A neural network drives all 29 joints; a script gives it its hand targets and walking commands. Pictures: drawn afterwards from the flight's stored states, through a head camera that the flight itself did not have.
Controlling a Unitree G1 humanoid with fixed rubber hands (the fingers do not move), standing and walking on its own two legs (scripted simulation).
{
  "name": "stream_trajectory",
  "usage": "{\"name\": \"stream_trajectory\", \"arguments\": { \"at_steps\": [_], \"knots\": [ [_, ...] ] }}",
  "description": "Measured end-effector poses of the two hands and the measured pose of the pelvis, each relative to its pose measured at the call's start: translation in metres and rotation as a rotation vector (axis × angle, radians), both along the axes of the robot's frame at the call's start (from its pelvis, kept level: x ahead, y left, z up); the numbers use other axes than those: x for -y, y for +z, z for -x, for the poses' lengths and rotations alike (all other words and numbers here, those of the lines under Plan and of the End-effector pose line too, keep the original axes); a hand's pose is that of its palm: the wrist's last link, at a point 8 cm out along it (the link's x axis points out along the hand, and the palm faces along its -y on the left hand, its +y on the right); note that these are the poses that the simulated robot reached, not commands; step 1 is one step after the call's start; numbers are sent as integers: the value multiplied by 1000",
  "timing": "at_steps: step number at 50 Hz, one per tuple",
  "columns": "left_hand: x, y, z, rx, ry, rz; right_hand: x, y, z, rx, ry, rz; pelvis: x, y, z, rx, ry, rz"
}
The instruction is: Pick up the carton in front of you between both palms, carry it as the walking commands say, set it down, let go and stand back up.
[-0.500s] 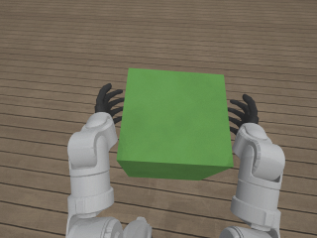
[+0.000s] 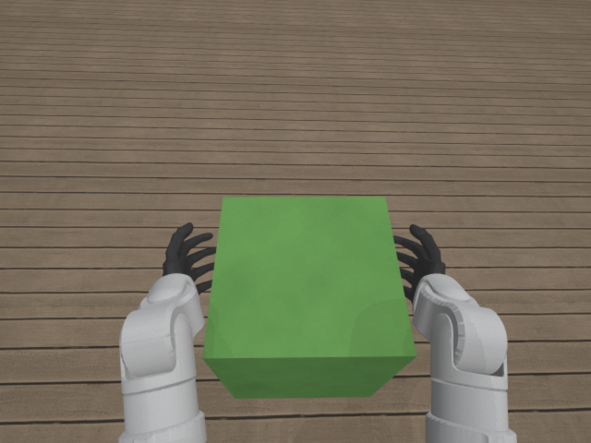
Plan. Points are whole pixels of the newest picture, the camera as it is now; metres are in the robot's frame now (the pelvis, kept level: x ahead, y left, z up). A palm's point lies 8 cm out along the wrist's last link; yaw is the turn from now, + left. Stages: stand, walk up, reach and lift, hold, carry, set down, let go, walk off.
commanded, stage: carry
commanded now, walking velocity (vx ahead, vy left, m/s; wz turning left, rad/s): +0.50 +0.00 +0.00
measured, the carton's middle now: (303, 306) +0.32 +0.01 +0.01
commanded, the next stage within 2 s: none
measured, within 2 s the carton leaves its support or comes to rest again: neither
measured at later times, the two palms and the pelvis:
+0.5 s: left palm (222, 137) +0.58 +0.14 +0.11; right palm (398, 156) +0.55 -0.16 +0.10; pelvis +0.35 +0.01 +0.01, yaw -1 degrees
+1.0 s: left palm (240, 77) +0.82 +0.13 +0.10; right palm (377, 82) +0.82 -0.17 +0.10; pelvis +0.60 -0.02 +0.00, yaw +2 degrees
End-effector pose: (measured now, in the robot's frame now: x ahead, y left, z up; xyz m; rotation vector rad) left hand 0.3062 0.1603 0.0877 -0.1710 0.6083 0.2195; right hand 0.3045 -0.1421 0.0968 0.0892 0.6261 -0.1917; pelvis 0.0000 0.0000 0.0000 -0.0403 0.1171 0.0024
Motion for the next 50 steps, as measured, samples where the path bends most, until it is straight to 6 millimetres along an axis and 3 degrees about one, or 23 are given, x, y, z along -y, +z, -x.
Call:
{"name": "stream_trajectory", "arguments": {
  "at_steps": [2, 5, 9, 13, 18, 25, 29, 33, 37, 41, 44, 50],
  "knots": [
    [4, -9, -19, -9, -8, -10, 1, -14, -28, -10, 54, 9, 9, -9, -36, 15, 35, -6],
    [3, -15, -40, -58, 12, -48, 0, -27, -58, -57, 101, 6, 15, -5, -76, 11, 60, -7],
    [-2, -14, -65, -104, 37, -57, -6, -26, -93, -100, 140, 6, 15, 7, -128, 0, 64, -34],
    [-8, -3, -103, -62, 45, -53, -12, -17, -130, -59, 137, 0, 7, 11, -185, 4, 51, -46],
    [-10, 4, -172, 38, -10, -43, -13, -6, -183, 39, 73, 7, -9, -4, -260, 58, -4, -59],
    [18, 22, -275, 29, -144, -56, 14, 7, -245, 24, -64, -11, -8, 7, -348, 37, -15, -30],
    [23, 17, -324, 13, -111, -92, 23, 6, -299, 16, -57, -8, 3, 5, -400, 46, -12, -25],
    [29, 0, -369, 11, -59, -93, 30, -11, -364, 20, 1, -15, 20, -12, -451, 70, 21, -28],
    [24, -17, -393, -91, 7, -56, 21, -26, -414, -76, 89, -19, 30, -5, -488, 50, 56, -28],
    [14, -15, -413, -118, 69, -44, 10, -23, -452, -99, 151, -8, 32, 6, -519, 37, 55, -46],
    [12, -9, -443, -76, 63, -51, 8, -19, -478, -56, 150, -2, 29, 5, -544, 44, 32, -41],
    [26, 11, -513, 27, -27, -54, 24, 0, -519, 44, 59, 4, 24, 2, -596, 20, 23, -46]
  ]
}}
